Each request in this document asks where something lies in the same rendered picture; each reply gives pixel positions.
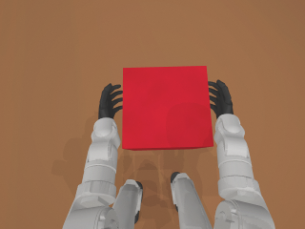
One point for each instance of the left robot hand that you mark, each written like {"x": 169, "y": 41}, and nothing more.
{"x": 106, "y": 104}

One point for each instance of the carton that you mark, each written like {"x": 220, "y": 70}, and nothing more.
{"x": 166, "y": 108}

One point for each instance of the right robot upper arm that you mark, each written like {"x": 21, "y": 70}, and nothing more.
{"x": 236, "y": 214}

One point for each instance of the right robot forearm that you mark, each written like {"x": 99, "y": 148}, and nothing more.
{"x": 236, "y": 177}

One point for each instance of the right robot hand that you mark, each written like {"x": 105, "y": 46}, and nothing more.
{"x": 223, "y": 100}

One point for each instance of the left robot upper arm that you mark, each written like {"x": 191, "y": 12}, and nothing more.
{"x": 99, "y": 217}

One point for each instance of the robot left shin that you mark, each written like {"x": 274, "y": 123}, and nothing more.
{"x": 132, "y": 182}

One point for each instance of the robot left thigh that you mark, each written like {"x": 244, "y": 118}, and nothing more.
{"x": 127, "y": 203}

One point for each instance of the left robot forearm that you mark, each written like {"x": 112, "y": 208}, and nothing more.
{"x": 97, "y": 187}

